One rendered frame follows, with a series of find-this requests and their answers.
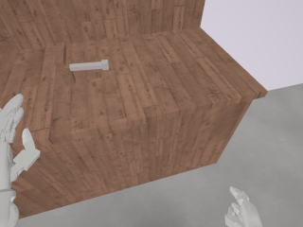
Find counter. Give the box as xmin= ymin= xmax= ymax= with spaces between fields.
xmin=0 ymin=0 xmax=268 ymax=219

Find tap lever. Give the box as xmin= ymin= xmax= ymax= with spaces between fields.
xmin=69 ymin=60 xmax=109 ymax=71

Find robot left hand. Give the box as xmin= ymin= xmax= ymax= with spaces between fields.
xmin=0 ymin=94 xmax=41 ymax=190

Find left robot forearm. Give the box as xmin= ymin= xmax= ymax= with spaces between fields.
xmin=0 ymin=188 xmax=20 ymax=227

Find robot right hand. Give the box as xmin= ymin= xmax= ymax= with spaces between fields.
xmin=224 ymin=186 xmax=262 ymax=227

